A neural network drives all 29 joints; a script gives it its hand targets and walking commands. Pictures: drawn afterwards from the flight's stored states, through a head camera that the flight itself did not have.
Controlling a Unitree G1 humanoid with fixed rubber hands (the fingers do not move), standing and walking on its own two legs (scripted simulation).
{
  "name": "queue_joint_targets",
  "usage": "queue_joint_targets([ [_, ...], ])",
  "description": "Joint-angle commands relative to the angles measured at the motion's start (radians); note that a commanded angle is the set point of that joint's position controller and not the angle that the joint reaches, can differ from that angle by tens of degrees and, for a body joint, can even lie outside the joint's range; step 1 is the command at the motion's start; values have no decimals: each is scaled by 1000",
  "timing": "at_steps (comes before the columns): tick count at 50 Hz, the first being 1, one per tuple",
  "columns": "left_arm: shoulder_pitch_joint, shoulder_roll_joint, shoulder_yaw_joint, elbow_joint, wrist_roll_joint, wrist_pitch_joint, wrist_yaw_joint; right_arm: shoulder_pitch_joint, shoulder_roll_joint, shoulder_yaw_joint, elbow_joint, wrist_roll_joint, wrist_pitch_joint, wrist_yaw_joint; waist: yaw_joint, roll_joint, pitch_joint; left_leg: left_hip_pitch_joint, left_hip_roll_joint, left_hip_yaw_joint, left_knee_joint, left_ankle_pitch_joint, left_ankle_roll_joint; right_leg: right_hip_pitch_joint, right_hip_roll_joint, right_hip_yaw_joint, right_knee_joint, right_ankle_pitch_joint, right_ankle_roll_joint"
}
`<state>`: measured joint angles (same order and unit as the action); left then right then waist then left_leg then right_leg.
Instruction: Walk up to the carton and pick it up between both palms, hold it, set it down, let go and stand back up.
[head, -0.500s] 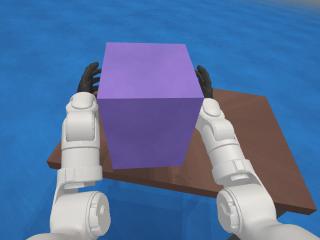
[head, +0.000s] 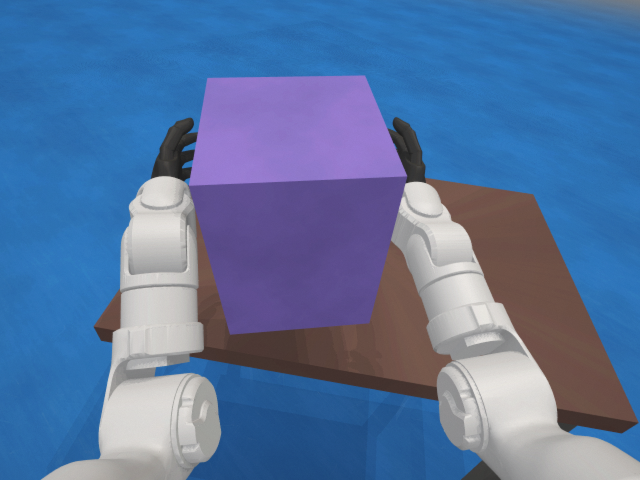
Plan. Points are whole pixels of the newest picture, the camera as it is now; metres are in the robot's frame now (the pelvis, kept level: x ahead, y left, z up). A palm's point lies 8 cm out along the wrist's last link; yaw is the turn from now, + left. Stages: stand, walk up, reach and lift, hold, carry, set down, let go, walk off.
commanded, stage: reach and lift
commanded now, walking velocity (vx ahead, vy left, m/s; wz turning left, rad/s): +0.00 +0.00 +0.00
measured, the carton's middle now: (294, 210) +0.38 +0.00 +0.18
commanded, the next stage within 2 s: hold in 0.40 s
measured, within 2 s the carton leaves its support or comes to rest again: neither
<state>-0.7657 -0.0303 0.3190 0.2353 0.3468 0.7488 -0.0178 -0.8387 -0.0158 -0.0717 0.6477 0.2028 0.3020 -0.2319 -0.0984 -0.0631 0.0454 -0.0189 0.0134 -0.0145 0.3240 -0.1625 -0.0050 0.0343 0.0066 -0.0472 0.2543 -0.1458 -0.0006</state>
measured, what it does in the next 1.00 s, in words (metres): stands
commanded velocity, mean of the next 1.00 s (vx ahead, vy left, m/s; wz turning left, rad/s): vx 0.00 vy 0.00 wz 0.00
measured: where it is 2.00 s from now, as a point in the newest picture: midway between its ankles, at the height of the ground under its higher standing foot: outside the picture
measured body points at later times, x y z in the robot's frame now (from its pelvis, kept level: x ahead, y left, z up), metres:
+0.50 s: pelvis +0.00 +0.00 +0.00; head -0.05 +0.02 +0.45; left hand +0.39 +0.14 +0.23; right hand +0.39 -0.14 +0.24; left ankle +0.02 +0.12 -0.75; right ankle +0.01 -0.12 -0.75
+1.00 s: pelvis +0.00 -0.01 +0.00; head -0.07 +0.01 +0.44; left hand +0.38 +0.14 +0.25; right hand +0.38 -0.14 +0.26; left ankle +0.02 +0.12 -0.75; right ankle +0.01 -0.12 -0.75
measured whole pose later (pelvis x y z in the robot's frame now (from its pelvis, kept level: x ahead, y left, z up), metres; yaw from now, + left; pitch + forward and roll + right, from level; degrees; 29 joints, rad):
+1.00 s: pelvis +0.00 -0.01 +0.00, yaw +0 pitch -8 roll -1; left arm -0.81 -0.01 0.36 0.22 0.32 0.85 -0.04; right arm -0.91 -0.04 -0.04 0.61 0.27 0.45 -0.28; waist -0.09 -0.03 -0.01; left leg -0.03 0.02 -0.01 0.33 -0.16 -0.01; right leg 0.01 0.01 -0.05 0.28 -0.15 -0.01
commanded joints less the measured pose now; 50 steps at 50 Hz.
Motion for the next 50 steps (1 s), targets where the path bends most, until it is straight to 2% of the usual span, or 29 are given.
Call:
queue_joint_targets([
  [1,-653,-562,-462,-103,-147,-61,-129,-756,566,368,-299,95,-33,85,-26,95,-441,145,-44,36,18,297,-23,98,56,-31,9,249,53],
  [3,-643,-568,-456,-95,-141,-53,-133,-754,558,379,-290,108,-24,75,-24,92,-406,141,-48,37,26,330,-32,110,66,-35,6,273,54],
  [6,-656,-552,-439,-68,-127,-52,-149,-749,569,366,-272,96,-10,71,-33,81,-360,91,-51,36,-8,210,-12,83,51,-28,0,218,57],
  [7,-700,-556,-449,-111,-140,-61,-146,-774,578,373,-299,97,-17,73,-34,86,-429,107,-52,35,2,222,-15,114,51,-31,12,231,58],
  [9,-720,-563,-464,-148,-160,-66,-133,-793,590,384,-335,119,-11,77,-15,102,-470,120,-50,29,13,270,-19,125,57,-29,19,254,51],
  [11,-685,-551,-449,-94,-144,-54,-126,-796,588,399,-314,128,-2,78,-1,83,-424,108,-53,37,6,261,-15,98,67,-41,12,223,60],
  [12,-682,-560,-465,-137,-161,-57,-121,-800,593,421,-345,137,-2,78,2,55,-482,126,-53,34,12,273,-14,107,66,-34,18,247,62],
  [14,-689,-564,-449,-91,-146,-51,-122,-787,576,394,-295,122,10,77,1,78,-425,101,-50,38,-11,206,-6,71,55,-23,4,184,59],
  [16,-691,-570,-449,-81,-155,-42,-123,-770,561,372,-267,122,18,82,-10,112,-366,111,-39,37,-16,219,-18,44,66,-32,-2,151,47],
  [18,-691,-559,-425,-64,-128,-24,-127,-781,552,368,-246,123,24,83,5,116,-351,87,-43,46,-11,212,-22,61,64,-33,-4,143,41],
  [19,-684,-568,-436,-99,-139,-24,-129,-788,568,378,-275,128,22,81,2,91,-408,93,-48,47,-9,214,-24,78,68,-40,2,158,49],
  [20,-702,-578,-482,-179,-172,-30,-125,-787,589,404,-334,162,21,77,-13,105,-482,118,-53,40,16,284,-31,104,71,-31,21,230,49],
  [21,-680,-591,-508,-200,-185,-24,-121,-780,581,435,-365,177,28,68,-25,117,-498,143,-50,33,37,342,-36,112,68,-23,26,293,45],
  [23,-694,-587,-525,-213,-206,-19,-116,-810,586,456,-435,201,45,51,-27,82,-514,153,-52,21,52,373,-38,125,77,-27,27,330,57],
  [26,-677,-535,-440,-110,-151,4,-134,-769,563,406,-309,156,85,50,-7,51,-350,93,-52,33,-14,180,-9,57,61,-23,-5,164,61],
  [29,-708,-534,-426,-103,-134,14,-152,-772,562,372,-282,139,93,57,-7,75,-336,41,-48,46,-42,94,-6,73,58,-17,-10,88,60],
  [31,-755,-559,-431,-114,-154,9,-152,-817,582,363,-287,143,90,63,-13,93,-362,44,-43,47,-37,109,-15,68,63,-29,1,73,52],
  [33,-800,-581,-486,-191,-202,-4,-136,-856,607,389,-352,179,81,66,-16,106,-482,73,-45,34,-4,205,-26,75,74,-34,24,140,48],
  [35,-778,-550,-464,-148,-191,3,-130,-826,606,395,-312,175,105,60,-20,84,-447,86,-51,32,-6,167,-15,55,61,-20,16,143,57],
  [36,-739,-541,-458,-136,-176,10,-134,-793,606,405,-304,176,114,53,-7,83,-423,60,-61,36,-2,173,-12,81,58,-11,15,169,60],
  [38,-719,-534,-449,-145,-153,22,-142,-757,564,386,-274,180,125,49,-14,128,-376,68,-49,40,-15,185,-27,76,67,-21,16,152,56],
  [39,-732,-542,-450,-154,-160,26,-145,-786,579,392,-299,189,124,51,-6,117,-390,66,-49,34,-12,202,-30,81,67,-20,14,146,59],
  [41,-745,-538,-448,-147,-173,27,-146,-800,570,376,-312,186,128,50,-18,102,-389,53,-51,41,-20,161,-22,78,67,-21,6,118,56],
  [43,-728,-524,-404,-93,-168,30,-153,-797,574,372,-271,175,137,55,2,74,-342,25,-49,46,-30,123,-11,63,62,-20,3,82,61],
  [45,-775,-525,-390,-75,-143,26,-157,-826,584,348,-230,161,134,65,4,92,-319,-8,-46,47,-58,56,-8,55,62,-24,-5,16,58],
  [47,-799,-538,-396,-105,-166,17,-153,-852,610,364,-275,173,125,66,17,87,-392,17,-51,50,-34,113,-7,72,65,-26,8,77,60],
  [48,-813,-553,-429,-137,-193,14,-146,-884,629,381,-317,186,121,62,0,88,-471,47,-53,41,-10,159,-16,83,70,-21,22,133,55],
  [49,-787,-546,-422,-106,-193,19,-141,-889,620,397,-337,193,125,58,16,76,-456,48,-56,46,-6,172,-13,90,75,-24,20,138,58],
  [50,-776,-547,-418,-109,-191,20,-141,-883,621,395,-337,199,132,52,2,70,-464,57,-61,38,0,179,-14,93,69,-18,21,164,61],
])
